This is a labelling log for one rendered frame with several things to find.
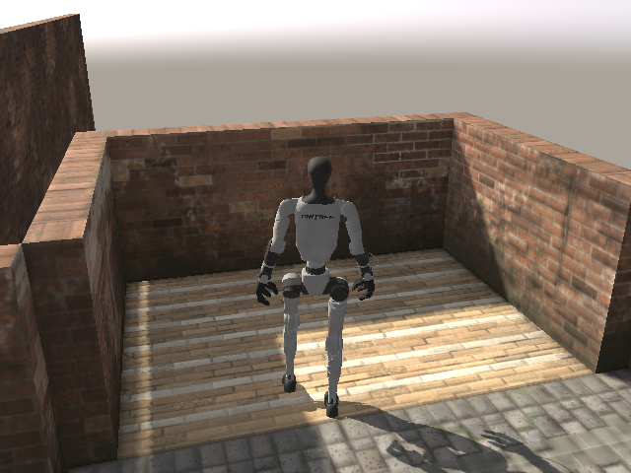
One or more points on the humanoid robot head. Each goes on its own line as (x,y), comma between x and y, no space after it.
(319,171)

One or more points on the robot left upper arm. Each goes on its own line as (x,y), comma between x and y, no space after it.
(286,208)

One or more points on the right robot hand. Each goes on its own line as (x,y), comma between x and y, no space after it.
(364,285)

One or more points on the right robot forearm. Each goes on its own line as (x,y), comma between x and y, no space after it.
(364,264)

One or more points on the right robot shin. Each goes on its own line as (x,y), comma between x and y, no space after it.
(334,364)

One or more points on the left robot hand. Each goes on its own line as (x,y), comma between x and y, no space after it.
(260,291)

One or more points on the robot right upper arm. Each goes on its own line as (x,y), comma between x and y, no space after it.
(348,210)

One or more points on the left robot forearm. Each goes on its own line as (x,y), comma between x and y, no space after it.
(268,265)

